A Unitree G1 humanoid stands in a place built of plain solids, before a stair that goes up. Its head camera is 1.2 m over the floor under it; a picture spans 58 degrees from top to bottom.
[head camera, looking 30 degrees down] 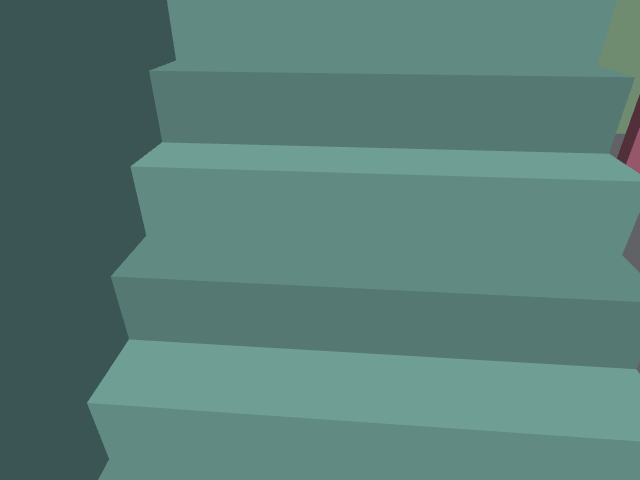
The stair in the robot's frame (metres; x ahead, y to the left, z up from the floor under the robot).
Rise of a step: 0.20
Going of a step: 0.20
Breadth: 1.28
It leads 5 degrees to the right of straight ahead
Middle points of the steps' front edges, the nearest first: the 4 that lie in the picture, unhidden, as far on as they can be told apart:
0.60 -0.12 0.40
0.80 -0.13 0.61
1.01 -0.15 0.81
1.21 -0.16 1.01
